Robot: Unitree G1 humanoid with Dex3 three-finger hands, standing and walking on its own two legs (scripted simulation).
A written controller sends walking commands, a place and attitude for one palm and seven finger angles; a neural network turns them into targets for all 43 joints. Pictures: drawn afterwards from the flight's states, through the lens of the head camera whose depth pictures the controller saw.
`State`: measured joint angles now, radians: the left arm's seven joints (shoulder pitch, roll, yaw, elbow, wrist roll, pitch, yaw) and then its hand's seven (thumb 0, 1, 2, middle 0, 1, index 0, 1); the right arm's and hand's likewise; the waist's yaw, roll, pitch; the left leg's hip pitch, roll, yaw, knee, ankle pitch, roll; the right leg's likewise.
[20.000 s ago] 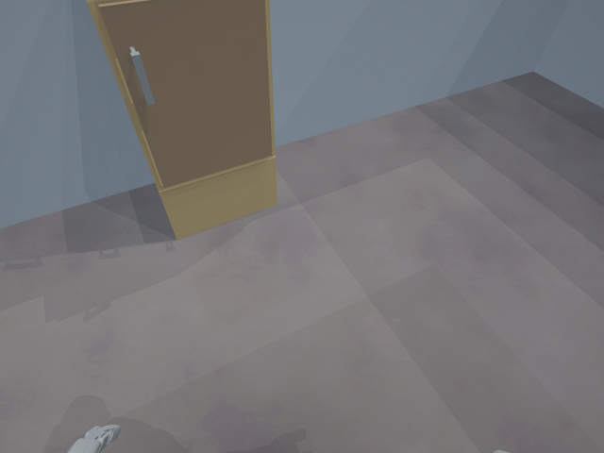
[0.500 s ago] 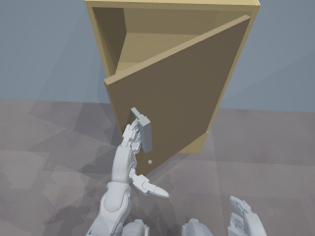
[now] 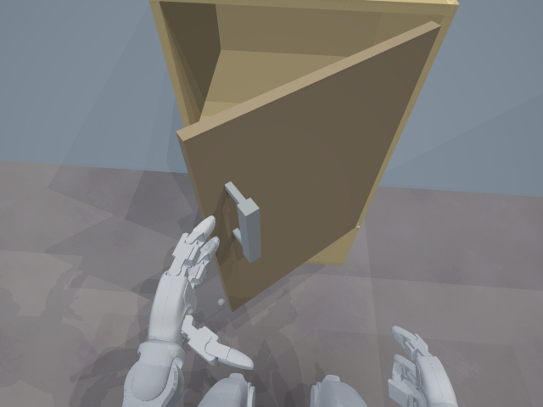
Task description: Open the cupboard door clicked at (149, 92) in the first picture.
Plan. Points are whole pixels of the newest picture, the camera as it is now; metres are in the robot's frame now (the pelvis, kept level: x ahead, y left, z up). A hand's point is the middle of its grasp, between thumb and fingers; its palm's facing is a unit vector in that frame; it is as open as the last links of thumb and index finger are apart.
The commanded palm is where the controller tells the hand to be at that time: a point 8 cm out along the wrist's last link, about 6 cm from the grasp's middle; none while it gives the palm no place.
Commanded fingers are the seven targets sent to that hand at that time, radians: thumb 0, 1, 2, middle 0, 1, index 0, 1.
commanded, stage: slide the hand sideways off the handle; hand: left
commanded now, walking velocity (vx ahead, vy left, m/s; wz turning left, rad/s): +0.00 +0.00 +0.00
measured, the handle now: (242, 224) +0.37 +0.07 +0.05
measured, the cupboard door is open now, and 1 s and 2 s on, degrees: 40 40 40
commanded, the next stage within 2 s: draw the hand back to the body in 0.34 s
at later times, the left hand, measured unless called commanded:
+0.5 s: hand (188, 321) +0.22 +0.13 +0.04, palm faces -0.02 -1.00 -0.04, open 16.3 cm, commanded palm +0.20 +0.19 +0.06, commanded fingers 0.00 -0.50 0.30 -0.15 -0.30 -0.15 -0.30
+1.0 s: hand (112, 308) +0.21 +0.18 +0.13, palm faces +0.05 -0.98 -0.18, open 16.0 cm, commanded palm +0.18 +0.24 +0.15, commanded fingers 0.00 -0.19 0.44 -0.16 -0.30 -0.16 -0.30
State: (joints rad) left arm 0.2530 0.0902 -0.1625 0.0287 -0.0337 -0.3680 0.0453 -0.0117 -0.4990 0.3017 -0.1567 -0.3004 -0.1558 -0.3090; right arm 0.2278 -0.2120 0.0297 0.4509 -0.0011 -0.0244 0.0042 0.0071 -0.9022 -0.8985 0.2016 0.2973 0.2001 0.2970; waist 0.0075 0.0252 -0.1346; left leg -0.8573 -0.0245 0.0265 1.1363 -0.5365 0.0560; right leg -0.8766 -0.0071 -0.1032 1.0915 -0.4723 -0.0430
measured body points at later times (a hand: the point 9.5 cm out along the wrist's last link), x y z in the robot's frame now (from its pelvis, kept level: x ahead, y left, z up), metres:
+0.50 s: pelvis +0.01 -0.02 -0.01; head +0.07 -0.02 +0.44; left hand +0.22 +0.18 +0.05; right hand +0.20 -0.25 -0.09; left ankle +0.01 +0.08 -0.65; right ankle +0.04 -0.10 -0.65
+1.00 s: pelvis +0.02 -0.01 +0.04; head +0.03 -0.01 +0.49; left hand +0.20 +0.24 +0.14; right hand +0.20 -0.23 -0.03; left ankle +0.01 +0.08 -0.65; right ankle +0.03 -0.10 -0.65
